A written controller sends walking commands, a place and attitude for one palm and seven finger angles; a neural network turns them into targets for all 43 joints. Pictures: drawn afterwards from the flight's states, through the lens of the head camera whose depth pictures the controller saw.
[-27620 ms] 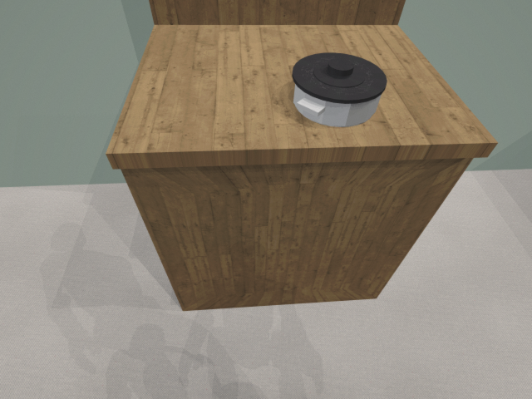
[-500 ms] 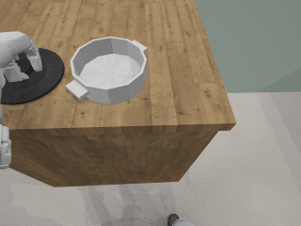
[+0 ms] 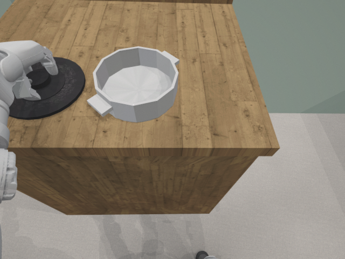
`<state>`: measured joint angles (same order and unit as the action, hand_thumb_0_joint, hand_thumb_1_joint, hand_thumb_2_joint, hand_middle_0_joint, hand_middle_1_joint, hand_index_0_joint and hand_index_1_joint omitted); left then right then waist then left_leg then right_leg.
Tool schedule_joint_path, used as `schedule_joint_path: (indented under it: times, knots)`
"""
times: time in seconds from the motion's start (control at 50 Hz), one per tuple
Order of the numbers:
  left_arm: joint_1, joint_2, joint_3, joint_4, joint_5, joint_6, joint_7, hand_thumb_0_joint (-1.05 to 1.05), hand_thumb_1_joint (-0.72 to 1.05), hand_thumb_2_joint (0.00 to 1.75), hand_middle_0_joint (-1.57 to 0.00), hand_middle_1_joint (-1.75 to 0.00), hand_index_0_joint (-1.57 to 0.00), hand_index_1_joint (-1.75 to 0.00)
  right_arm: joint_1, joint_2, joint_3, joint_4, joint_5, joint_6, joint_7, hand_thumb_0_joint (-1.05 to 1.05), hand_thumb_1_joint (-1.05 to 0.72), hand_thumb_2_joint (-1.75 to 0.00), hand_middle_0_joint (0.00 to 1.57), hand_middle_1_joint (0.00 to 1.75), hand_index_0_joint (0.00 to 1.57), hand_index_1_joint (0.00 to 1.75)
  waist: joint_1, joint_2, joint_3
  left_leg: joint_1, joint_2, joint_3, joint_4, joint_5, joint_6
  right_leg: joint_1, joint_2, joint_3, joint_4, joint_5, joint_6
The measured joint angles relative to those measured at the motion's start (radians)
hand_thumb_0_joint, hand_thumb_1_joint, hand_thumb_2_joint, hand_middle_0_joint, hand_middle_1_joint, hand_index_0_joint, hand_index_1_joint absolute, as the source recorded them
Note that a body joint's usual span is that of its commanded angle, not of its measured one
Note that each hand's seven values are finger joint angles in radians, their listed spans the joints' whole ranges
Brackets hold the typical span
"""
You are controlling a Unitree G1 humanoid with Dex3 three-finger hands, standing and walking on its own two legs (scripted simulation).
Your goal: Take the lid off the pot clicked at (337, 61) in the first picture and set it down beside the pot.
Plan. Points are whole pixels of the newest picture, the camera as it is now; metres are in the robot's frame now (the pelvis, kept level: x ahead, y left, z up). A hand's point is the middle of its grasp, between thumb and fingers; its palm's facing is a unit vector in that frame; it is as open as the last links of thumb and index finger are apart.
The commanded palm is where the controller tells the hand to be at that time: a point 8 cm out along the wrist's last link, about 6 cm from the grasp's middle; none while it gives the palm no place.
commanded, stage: open the fingers wide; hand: left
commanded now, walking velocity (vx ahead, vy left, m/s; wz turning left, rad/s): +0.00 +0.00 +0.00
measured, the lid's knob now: (37, 79) +0.51 +0.31 +0.11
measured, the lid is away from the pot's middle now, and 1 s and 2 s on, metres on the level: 0.23 0.23 0.23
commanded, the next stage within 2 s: raise the empty hand in 0.24 s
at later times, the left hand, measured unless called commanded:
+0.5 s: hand (28, 75) +0.48 +0.30 +0.14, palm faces -0.36 -0.06 -0.93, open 11.0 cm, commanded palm +0.48 +0.30 +0.21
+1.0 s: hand (4, 56) +0.48 +0.32 +0.19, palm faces -0.30 -0.07 -0.95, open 11.1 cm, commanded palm +0.47 +0.31 +0.27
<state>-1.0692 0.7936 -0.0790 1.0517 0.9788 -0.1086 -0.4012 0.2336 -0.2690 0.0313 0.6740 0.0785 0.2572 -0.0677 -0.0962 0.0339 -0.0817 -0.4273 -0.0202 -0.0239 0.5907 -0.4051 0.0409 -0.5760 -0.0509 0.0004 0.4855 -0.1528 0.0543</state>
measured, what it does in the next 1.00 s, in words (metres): stands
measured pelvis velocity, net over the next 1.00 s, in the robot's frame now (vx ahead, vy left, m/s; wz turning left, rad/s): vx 0.00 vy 0.01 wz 0.01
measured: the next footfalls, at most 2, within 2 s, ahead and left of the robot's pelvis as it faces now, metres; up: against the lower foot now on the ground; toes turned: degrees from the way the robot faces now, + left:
none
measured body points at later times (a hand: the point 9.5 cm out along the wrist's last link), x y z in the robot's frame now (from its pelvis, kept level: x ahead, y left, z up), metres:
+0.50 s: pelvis +0.00 +0.00 +0.00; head +0.09 +0.01 +0.44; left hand +0.50 +0.30 +0.19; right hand +0.04 -0.27 -0.13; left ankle -0.08 +0.09 -0.73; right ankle +0.04 -0.17 -0.73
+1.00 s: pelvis +0.00 +0.01 +0.00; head +0.08 +0.01 +0.45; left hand +0.49 +0.32 +0.25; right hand +0.08 -0.26 -0.12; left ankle -0.08 +0.09 -0.73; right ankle +0.04 -0.17 -0.73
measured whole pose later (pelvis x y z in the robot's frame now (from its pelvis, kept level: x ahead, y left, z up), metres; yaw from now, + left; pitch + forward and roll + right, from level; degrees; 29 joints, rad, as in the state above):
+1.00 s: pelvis +0.00 +0.01 +0.00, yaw +1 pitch +13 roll -2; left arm -1.18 0.83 -0.09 1.05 0.99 -0.04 -0.46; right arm 0.22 -0.27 0.04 0.67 0.08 0.24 -0.06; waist -0.10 0.04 -0.08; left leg -0.37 -0.03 -0.03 0.54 -0.38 0.05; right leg -0.51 -0.06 -0.01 0.43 -0.13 0.06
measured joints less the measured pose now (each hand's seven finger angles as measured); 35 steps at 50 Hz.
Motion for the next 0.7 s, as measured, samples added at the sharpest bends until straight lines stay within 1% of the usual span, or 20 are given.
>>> schedule_joint_path:
  times: [0.14,0.24,0.38,0.5,0.56,0.62,0.7]
  knots:
    - [0.003,-0.007,0.001,0.006,-0.003,-0.002,0.006,0.00,-0.11,0.93,-0.52,-0.60,-0.53,-0.61,-0.002,0.001,0.003,0.000,-0.001,-0.002,0.000,0.01,-0.91,-0.90,0.20,0.30,0.20,0.29,-0.001,-0.001,0.001,0.004,-0.001,0.001,-0.001,0.000,0.002,0.004,-0.001,0.001,-0.002,0.001,0.003]
    - [-0.031,-0.005,-0.017,0.032,0.009,0.009,0.011,0.00,-0.13,0.93,-0.52,-0.58,-0.52,-0.59,0.002,0.003,0.005,0.004,0.001,-0.008,-0.003,0.01,-0.91,-0.90,0.20,0.30,0.21,0.29,-0.008,-0.005,0.006,-0.004,-0.002,-0.001,0.002,0.001,0.001,-0.002,-0.002,-0.001,-0.001,0.002,-0.002]
    - [-0.024,0.011,0.011,0.035,0.011,0.005,0.010,0.00,-0.14,0.93,-0.53,-0.56,-0.52,-0.57,0.018,0.001,0.005,0.006,-0.002,-0.007,-0.007,0.01,-0.91,-0.90,0.20,0.30,0.21,0.29,-0.019,-0.004,0.004,-0.007,0.000,0.006,0.002,-0.002,0.003,-0.007,0.001,0.006,-0.002,0.003,0.006]
    - [-0.010,0.027,0.038,0.005,0.016,0.003,-0.001,0.00,-0.15,0.94,-0.53,-0.55,-0.52,-0.55,0.032,-0.001,0.002,0.005,-0.004,-0.007,-0.006,0.01,-0.91,-0.90,0.20,0.30,0.20,0.29,-0.025,-0.001,0.004,0.004,0.001,0.005,-0.009,0.001,0.003,0.005,0.002,0.005,-0.015,0.006,0.003]
    - [-0.003,0.026,0.035,-0.026,0.011,0.005,-0.004,0.00,-0.15,0.94,-0.53,-0.55,-0.52,-0.55,0.044,-0.002,-0.005,0.005,-0.008,-0.012,0.001,0.01,-0.91,-0.90,0.20,0.30,0.20,0.29,-0.020,0.006,-0.002,0.015,-0.001,0.000,-0.019,0.005,0.002,0.017,0.000,0.000,-0.023,0.006,-0.002]
    - [-0.007,0.027,0.036,-0.022,-0.005,0.009,-0.012,0.00,-0.15,0.94,-0.53,-0.55,-0.52,-0.54,0.040,-0.006,0.000,0.009,-0.005,-0.009,0.008,0.01,-0.91,-0.90,0.20,0.30,0.20,0.29,-0.013,0.012,-0.004,0.029,0.000,0.001,-0.025,0.003,0.005,0.031,0.000,0.000,-0.029,0.005,0.003]
    - [-0.023,0.024,0.007,-0.019,-0.007,0.034,-0.030,0.00,-0.15,0.94,-0.53,-0.55,-0.52,-0.54,0.025,-0.004,0.001,0.008,-0.002,-0.006,0.013,0.01,-0.91,-0.90,0.20,0.30,0.20,0.29,-0.003,0.013,-0.002,0.042,-0.002,0.000,-0.033,0.006,0.007,0.044,-0.002,-0.001,-0.036,0.007,0.006]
